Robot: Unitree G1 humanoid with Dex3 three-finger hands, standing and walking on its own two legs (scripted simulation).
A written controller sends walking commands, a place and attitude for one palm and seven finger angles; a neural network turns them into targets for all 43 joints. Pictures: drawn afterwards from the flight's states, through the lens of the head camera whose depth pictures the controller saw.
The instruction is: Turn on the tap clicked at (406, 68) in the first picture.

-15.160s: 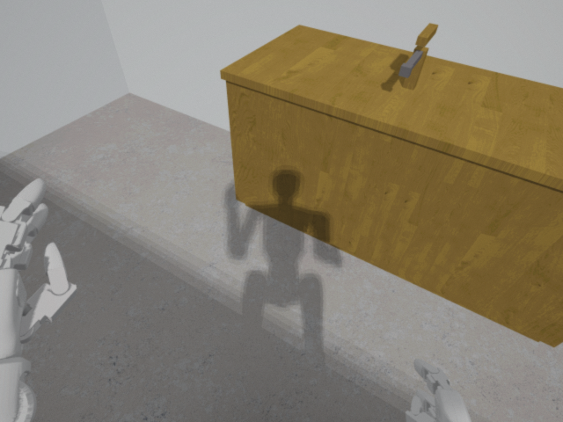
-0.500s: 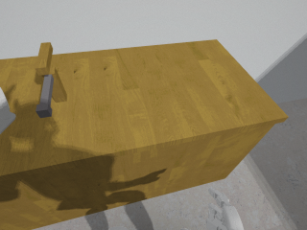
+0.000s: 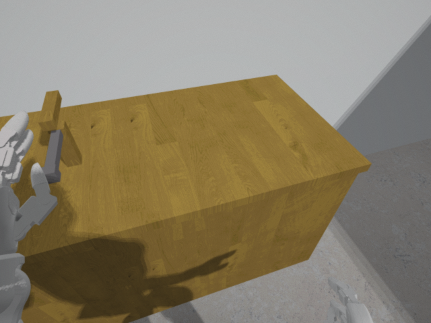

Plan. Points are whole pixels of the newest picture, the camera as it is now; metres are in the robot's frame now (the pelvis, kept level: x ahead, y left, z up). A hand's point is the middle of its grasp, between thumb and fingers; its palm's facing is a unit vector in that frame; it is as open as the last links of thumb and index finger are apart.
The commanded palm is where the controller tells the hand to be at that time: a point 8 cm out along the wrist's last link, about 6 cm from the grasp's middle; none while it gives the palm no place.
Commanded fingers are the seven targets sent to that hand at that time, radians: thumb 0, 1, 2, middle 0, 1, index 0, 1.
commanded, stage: come to a stop and stand still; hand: left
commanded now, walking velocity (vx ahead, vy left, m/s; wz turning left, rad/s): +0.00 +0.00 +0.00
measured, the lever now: (50, 174) +0.36 +0.38 +0.08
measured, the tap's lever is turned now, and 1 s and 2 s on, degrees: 0 0 0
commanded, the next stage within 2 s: look again from close up in 0.26 s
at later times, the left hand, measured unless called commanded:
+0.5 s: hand (51, 199) +0.23 +0.27 +0.17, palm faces +0.41 -0.84 -0.36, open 7.4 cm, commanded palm +0.18 +0.30 +0.18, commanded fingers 0.00 0.90 0.90 -0.20 -0.30 -0.20 -0.30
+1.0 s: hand (18, 162) +0.27 +0.33 +0.20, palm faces +0.52 -0.72 -0.45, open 7.4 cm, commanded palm +0.17 +0.31 +0.18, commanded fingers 0.00 0.90 0.90 -0.20 -0.30 -0.20 -0.30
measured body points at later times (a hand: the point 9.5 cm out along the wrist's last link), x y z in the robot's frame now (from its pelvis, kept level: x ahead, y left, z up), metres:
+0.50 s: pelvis +0.02 +0.02 +0.01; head +0.02 +0.03 +0.46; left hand +0.21 +0.32 +0.19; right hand +0.20 -0.20 -0.07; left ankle +0.02 +0.11 -0.73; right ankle +0.05 -0.09 -0.73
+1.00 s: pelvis +0.03 +0.02 +0.01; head +0.06 +0.05 +0.45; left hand +0.24 +0.36 +0.23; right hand +0.22 -0.17 -0.07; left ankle +0.02 +0.11 -0.73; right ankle +0.06 -0.09 -0.73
